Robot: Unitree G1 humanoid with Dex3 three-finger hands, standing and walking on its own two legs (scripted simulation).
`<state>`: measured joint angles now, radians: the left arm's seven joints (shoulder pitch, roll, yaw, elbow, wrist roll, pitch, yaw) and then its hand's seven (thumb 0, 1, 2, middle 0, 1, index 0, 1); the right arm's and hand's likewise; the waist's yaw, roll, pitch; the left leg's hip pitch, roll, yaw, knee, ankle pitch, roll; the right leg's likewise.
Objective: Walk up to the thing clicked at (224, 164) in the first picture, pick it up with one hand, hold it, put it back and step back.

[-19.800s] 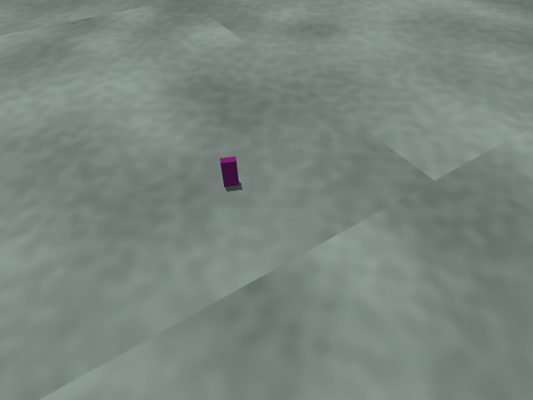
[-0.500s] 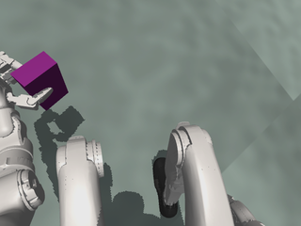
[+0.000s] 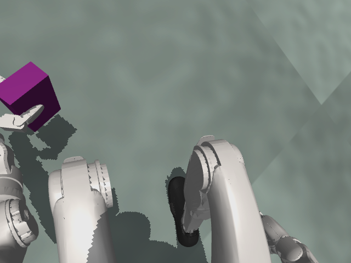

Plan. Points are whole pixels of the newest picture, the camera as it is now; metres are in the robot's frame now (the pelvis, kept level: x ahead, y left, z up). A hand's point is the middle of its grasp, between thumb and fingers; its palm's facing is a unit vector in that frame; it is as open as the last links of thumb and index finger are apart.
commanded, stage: lower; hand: left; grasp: from the side
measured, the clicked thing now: (33, 101) +0.45 +0.24 -0.14
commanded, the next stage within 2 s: loosen in 1.26 s
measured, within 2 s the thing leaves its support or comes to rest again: rests again in 1.46 s
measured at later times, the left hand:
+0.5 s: hand (17, 101) +0.46 +0.28 -0.15, palm faces +0.37 -0.93 -0.01, open 8.4 cm
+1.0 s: hand (20, 104) +0.46 +0.28 -0.17, palm faces +0.36 -0.93 -0.01, open 8.4 cm
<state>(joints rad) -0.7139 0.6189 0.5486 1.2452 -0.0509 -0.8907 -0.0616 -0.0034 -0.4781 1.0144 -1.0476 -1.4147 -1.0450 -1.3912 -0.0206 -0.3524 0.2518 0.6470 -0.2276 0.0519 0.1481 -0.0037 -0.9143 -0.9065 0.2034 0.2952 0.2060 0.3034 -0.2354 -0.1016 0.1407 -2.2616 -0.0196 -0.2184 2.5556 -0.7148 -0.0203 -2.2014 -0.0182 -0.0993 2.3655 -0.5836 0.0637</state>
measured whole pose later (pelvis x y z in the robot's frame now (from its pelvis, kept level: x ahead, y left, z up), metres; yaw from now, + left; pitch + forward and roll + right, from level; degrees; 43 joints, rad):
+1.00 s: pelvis -0.01 +0.01 -0.01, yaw -4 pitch +16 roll -17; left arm -0.72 0.82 0.57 1.44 -0.04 -1.07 0.02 0.00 -0.45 0.99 -1.04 -1.41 -1.03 -1.38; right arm -0.13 -0.38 0.46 0.57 -0.33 0.05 0.15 -0.01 -0.90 -0.90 0.21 0.30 0.21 0.30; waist -0.29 -0.22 0.29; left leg -2.22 -0.01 -0.32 2.64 -0.73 0.00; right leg -2.12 0.02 -0.18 2.36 -0.55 0.08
